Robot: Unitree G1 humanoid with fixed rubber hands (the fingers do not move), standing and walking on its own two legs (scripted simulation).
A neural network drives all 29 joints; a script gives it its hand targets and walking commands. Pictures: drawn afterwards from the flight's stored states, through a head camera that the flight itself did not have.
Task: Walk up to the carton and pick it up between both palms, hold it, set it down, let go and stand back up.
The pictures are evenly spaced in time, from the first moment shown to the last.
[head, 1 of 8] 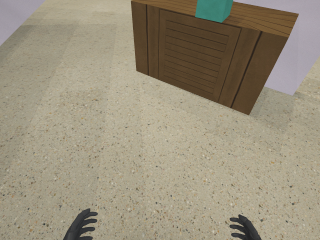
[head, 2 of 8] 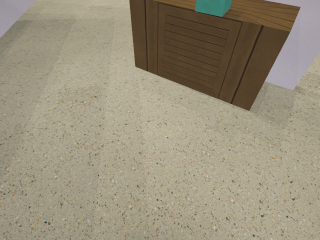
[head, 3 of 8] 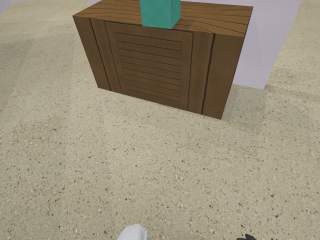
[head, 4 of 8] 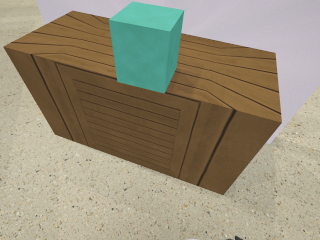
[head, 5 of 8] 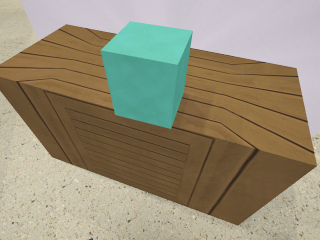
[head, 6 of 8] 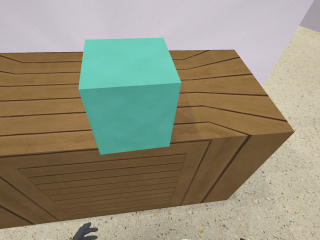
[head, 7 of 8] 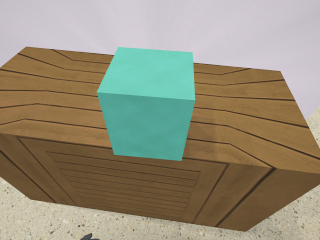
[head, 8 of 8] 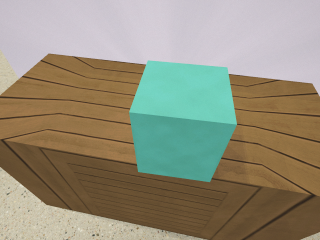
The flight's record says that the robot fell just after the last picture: no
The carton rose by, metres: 0.00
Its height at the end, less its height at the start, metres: +0.00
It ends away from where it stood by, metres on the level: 0.00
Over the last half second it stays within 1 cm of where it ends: yes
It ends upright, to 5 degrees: yes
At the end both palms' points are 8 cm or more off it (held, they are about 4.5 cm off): yes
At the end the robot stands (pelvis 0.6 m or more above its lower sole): yes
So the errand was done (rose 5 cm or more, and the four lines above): no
